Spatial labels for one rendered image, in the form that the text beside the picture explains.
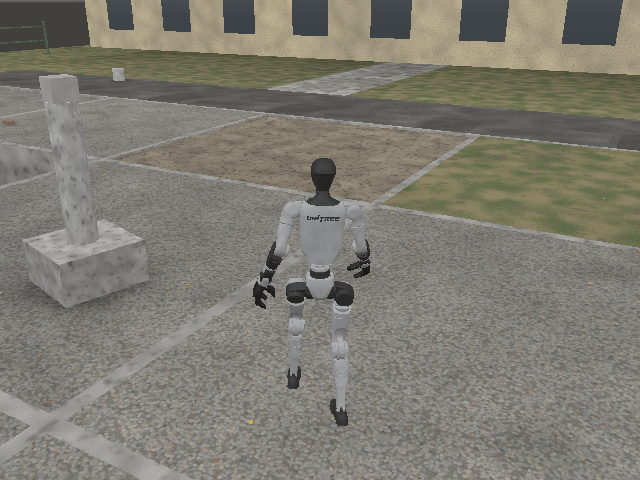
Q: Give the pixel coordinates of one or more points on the robot left upper arm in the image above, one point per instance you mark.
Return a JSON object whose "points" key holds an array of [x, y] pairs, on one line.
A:
{"points": [[289, 211]]}

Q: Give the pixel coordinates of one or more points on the robot left forearm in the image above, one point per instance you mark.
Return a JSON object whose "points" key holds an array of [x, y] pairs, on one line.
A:
{"points": [[269, 268]]}

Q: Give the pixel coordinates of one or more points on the robot torso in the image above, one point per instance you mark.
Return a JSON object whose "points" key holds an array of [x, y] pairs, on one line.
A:
{"points": [[321, 239]]}

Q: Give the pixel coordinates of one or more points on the robot left hand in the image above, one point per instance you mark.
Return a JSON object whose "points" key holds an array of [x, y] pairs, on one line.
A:
{"points": [[258, 294]]}

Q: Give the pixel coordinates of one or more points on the robot right upper arm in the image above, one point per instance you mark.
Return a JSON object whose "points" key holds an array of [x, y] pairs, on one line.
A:
{"points": [[354, 213]]}

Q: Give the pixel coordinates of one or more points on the robot right forearm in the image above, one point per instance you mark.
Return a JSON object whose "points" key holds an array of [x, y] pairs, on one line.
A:
{"points": [[364, 258]]}

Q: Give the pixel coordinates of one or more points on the robot right hand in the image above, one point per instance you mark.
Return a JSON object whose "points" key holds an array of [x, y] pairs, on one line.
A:
{"points": [[356, 265]]}

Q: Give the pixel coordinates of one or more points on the robot right shin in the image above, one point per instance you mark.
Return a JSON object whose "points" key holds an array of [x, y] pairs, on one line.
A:
{"points": [[340, 373]]}

